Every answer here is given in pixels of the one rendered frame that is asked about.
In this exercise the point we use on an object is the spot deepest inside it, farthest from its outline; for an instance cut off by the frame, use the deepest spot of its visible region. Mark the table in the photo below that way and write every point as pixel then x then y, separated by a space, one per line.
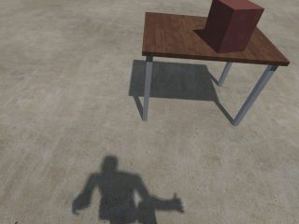
pixel 180 37

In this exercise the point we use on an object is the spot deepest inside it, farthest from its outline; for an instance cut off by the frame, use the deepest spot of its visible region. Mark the carton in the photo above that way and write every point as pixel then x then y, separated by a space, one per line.
pixel 230 24

